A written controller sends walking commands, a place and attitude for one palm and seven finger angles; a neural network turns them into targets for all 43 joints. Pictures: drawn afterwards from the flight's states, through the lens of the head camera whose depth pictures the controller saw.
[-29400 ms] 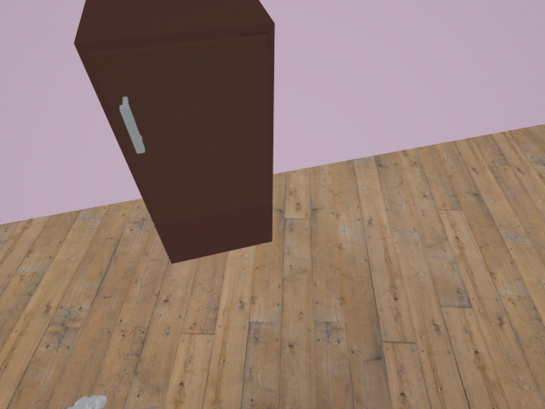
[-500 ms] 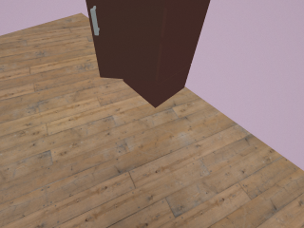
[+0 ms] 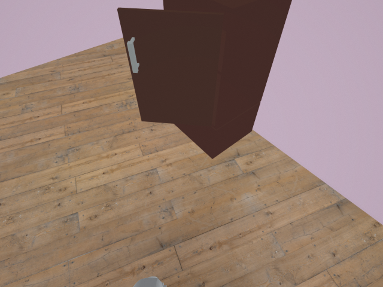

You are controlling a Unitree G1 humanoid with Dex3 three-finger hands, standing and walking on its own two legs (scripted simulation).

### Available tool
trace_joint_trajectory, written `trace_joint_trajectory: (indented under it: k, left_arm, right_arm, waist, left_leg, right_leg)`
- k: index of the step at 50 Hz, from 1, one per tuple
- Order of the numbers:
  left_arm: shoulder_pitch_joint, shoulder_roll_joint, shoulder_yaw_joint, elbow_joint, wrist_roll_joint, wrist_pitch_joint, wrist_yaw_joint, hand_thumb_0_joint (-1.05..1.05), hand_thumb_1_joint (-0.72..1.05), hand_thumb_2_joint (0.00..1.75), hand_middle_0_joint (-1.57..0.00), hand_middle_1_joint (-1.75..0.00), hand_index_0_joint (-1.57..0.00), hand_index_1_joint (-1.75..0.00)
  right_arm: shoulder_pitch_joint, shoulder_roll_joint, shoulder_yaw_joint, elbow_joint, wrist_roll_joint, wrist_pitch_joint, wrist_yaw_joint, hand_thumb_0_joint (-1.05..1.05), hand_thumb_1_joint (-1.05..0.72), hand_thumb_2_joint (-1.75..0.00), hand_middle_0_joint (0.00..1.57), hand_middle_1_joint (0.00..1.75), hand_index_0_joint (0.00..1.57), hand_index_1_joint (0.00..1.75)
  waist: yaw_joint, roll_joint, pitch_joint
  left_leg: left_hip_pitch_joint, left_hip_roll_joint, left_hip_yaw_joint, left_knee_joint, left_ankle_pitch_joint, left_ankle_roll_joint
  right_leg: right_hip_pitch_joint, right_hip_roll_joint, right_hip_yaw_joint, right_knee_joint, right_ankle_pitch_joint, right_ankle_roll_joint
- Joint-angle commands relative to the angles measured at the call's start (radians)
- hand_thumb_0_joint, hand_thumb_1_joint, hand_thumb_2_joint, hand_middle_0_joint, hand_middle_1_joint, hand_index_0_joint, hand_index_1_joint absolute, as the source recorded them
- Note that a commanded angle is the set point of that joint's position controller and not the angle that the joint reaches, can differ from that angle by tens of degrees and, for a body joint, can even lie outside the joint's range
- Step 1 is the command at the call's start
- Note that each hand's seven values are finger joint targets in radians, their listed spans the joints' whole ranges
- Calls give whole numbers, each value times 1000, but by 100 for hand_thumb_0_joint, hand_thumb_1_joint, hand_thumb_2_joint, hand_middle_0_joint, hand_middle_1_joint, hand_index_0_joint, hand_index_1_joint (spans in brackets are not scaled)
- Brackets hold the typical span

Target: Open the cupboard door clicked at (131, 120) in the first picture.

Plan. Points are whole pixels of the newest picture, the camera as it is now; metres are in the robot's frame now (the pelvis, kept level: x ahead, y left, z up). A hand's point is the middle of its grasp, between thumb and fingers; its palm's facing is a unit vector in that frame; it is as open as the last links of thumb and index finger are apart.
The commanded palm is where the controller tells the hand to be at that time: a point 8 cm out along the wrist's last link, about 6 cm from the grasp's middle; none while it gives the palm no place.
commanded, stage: take the last steps up to it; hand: left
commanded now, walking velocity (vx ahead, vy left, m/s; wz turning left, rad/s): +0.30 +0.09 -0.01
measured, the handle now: (134, 55) +0.97 +0.30 -0.04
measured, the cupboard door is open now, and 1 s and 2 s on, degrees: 45 45 45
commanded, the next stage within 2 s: come to a stop and stand still in 0.84 s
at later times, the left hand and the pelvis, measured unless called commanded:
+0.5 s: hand (114, 231) +0.28 +0.23 -0.16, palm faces -0.01 -0.98 -0.20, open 7.4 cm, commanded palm none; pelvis +0.18 +0.04 -0.01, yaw -2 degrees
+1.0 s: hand (115, 222) +0.31 +0.24 -0.20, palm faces +0.05 -0.99 -0.15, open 7.3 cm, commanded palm none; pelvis +0.36 +0.07 -0.02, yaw -3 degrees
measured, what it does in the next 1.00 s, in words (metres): walks ahead: left foot, then right foot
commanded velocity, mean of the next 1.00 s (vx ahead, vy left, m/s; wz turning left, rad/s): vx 0.20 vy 0.03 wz -0.02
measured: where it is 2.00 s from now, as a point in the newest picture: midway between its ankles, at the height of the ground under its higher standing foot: (189, 254)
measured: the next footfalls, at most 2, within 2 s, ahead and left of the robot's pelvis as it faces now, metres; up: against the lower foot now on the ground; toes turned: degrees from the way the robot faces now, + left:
left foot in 0.14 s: +0.17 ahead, +0.16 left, +0.00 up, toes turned +7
right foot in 0.54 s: +0.30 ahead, -0.07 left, +0.00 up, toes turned -9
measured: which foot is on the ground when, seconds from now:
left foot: up 0.00-0.12, down 0.14-0.54, up 0.56-0.92, down 0.94-1.00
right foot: down 0.00-0.16, up 0.18-0.52, down 0.54-0.96, up 0.98-1.00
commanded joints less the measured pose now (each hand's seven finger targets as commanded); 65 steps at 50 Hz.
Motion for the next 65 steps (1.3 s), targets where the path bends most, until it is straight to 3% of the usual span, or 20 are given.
trace_joint_trajectory:
  k: [1, 4, 6, 7, 8, 11, 16, 25, 26, 27, 28, 30, 34, 42, 45, 46, 47, 48, 52, 65]
  left_arm:
    - [81, 167, 28, 5, 7, -23, -6, 0, 90, 90, -20, -30, -20, -30]
    - [67, 180, 32, 18, 4, -11, -7, 0, 90, 90, -20, -30, -20, -30]
    - [56, 148, 27, 11, 3, 1, -11, 0, 90, 90, -20, -30, -20, -30]
    - [67, 90, 18, -13, -3, 5, -16, 0, 90, 90, -20, -30, -20, -30]
    - [8, 71, 4, -61, -4, 1, -17, 0, 90, 90, -20, -30, -20, -30]
    - [-56, 74, 6, -50, 1, 6, -20, 0, 90, 90, -20, -30, -20, -30]
    - [-14, 46, 3, -30, 5, 32, -31, 0, 90, 90, -20, -30, -20, -30]
    - [-26, 97, 18, -55, 8, 24, -34, 0, 90, 90, -20, -30, -20, -30]
    - [68, 146, 32, -27, 11, 16, -30, 0, 90, 90, -20, -30, -20, -30]
    - [181, 237, 51, 5, 11, 5, -23, 0, 90, 90, -20, -30, -20, -30]
    - [232, 278, 56, 6, -3, 6, -13, 0, 90, 90, -20, -30, -20, -30]
    - [107, 190, 34, -23, -6, 2, 4, 0, 90, 90, -20, -30, -20, -30]
    - [30, 113, 10, -30, -5, -25, 1, 0, 90, 90, -20, -30, -20, -30]
    - [77, 152, 12, 38, -1, -21, -1, 0, 90, 90, -20, -30, -20, -30]
    - [64, 141, 9, 49, -4, -7, 0, 0, 90, 90, -20, -30, -20, -30]
    - [69, 116, 4, 36, -5, -2, -1, 0, 90, 90, -20, -30, -20, -30]
    - [96, 69, -6, 14, -12, 0, -2, 0, 90, 90, -20, -30, -20, -30]
    - [75, 62, -18, -11, -9, 1, 6, 0, 90, 90, -20, -30, -20, -30]
    - [81, 54, -23, 45, -14, 58, 19, 0, 90, 90, -20, -30, -20, -30]
    - [-13, 82, 7, -84, 2, 104, 7, 0, 90, 90, -20, -30, -20, -30]
  right_arm:
    - [-70, 3, -2, -89, 2, -35, 17, 0, -90, -90, 20, 30, 20, 30]
    - [-48, -23, -1, -91, 1, -49, 13, 0, -90, -90, 20, 30, 20, 30]
    - [96, -97, -18, -49, -2, -61, -3, 0, -90, -90, 20, 30, 20, 30]
    - [219, -201, -44, -21, -16, -67, -19, 0, -90, -90, 20, 30, 20, 30]
    - [325, -257, -50, -7, -15, -60, -37, 0, -90, -90, 20, 30, 20, 30]
    - [136, -156, -18, -50, -6, -66, -49, 0, -90, -90, 20, 30, 20, 30]
    - [71, -99, -4, -42, -5, -86, -51, 0, -90, -90, 20, 30, 20, 30]
    - [61, -113, -5, -10, -4, -63, -38, 0, -90, -90, 20, 30, 20, 30]
    - [51, -94, 1, -12, 2, -64, -35, 0, -90, -90, 20, 30, 20, 30]
    - [63, -54, 7, -34, 10, -66, -26, 0, -90, -90, 20, 30, 20, 30]
    - [20, -76, 5, -62, 9, -62, -24, 0, -90, -90, 20, 30, 20, 30]
    - [-46, -82, -10, -61, 5, -58, -25, 0, -90, -90, 20, 30, 20, 30]
    - [20, -18, 5, -16, 1, -35, -16, 0, -90, -90, 20, 30, 20, 30]
    - [-98, -7, 10, -65, 5, -46, 0, 0, -90, -90, 20, 30, 20, 30]
    - [-19, -44, 8, -36, -1, -58, -10, 0, -90, -90, 20, 30, 20, 30]
    - [91, -110, -4, -11, -6, -68, -21, 0, -90, -90, 20, 30, 20, 30]
    - [194, -206, -24, 5, -16, -67, -36, 0, -90, -90, 20, 30, 20, 30]
    - [224, -221, -19, 0, -10, -52, -49, 0, -90, -90, 20, 30, 20, 30]
    - [-55, -112, 30, -61, 2, -43, -79, 0, -90, -90, 20, 30, 20, 30]
    - [-74, -175, -30, -80, -6, 7, -73, 0, -90, -90, 20, 30, 20, 30]
  waist:
    - [41, -127, 29]
    - [13, -144, 14]
    - [-59, 13, -39]
    - [-106, 238, -108]
    - [-140, 277, -123]
    - [-62, 163, -27]
    - [6, 110, -12]
    - [54, 11, 18]
    - [99, -76, -5]
    - [130, -283, -51]
    - [148, -295, -67]
    - [86, -180, 9]
    - [8, -137, -28]
    - [33, -139, 9]
    - [-18, -93, 5]
    - [-64, 39, -54]
    - [-86, 238, -137]
    - [-90, 198, -149]
    - [14, 116, -60]
    - [-2, 179, -100]
  left_leg:
    - [21, -13, 45, -216, 39, -11]
    - [168, -43, 77, -358, 75, -2]
    - [452, -20, 41, -446, 25, 19]
    - [613, 196, -252, -509, -34, 105]
    - [636, 336, -459, -627, -44, 199]
    - [408, 308, -337, -673, -55, 212]
    - [315, 215, -100, -711, 133, 181]
    - [205, 136, -28, -545, -31, 129]
    - [99, 57, 45, -362, -53, 88]
    - [-107, -63, 133, -90, -179, 35]
    - [-178, -59, 56, 150, -367, 29]
    - [-223, 23, -63, 260, -181, 24]
    - [-57, 42, -17, 67, -24, -17]
    - [53, -22, 48, -274, 57, -7]
    - [290, -52, 69, -422, 138, 14]
    - [458, 39, -39, -449, 221, 55]
    - [601, 256, -300, -485, 358, 168]
    - [557, 357, -398, -537, 497, 247]
    - [231, 274, -193, -580, 629, 196]
    - [241, 246, -160, -542, 369, 182]
  right_leg:
    - [-11, -238, 141, -208, 50, -125]
    - [-40, -218, 115, -131, 14, -99]
    - [-199, -146, 50, 92, -29, -58]
    - [-377, -27, -40, 376, -168, -10]
    - [-495, 43, -5, 634, -358, -3]
    - [-550, -65, 124, 843, -177, -23]
    - [-393, -66, 87, 582, -53, -7]
    - [-17, 15, 26, 136, 32, -20]
    - [145, -45, 124, 63, -30, -49]
    - [321, -265, 447, -71, -91, -152]
    - [302, -396, 644, -199, -163, -244]
    - [170, -356, 542, -211, -118, -228]
    - [38, -224, 202, -196, 262, -166]
    - [56, -205, 146, -141, 309, -145]
    - [-52, -149, 104, -1, 275, -95]
    - [-155, -93, 60, 187, 191, -62]
    - [-314, 26, -26, 430, -163, -17]
    - [-347, 55, 40, 623, -397, -18]
    - [-193, -29, 150, 564, -271, 15]
    - [-155, 43, 89, 337, -192, 4]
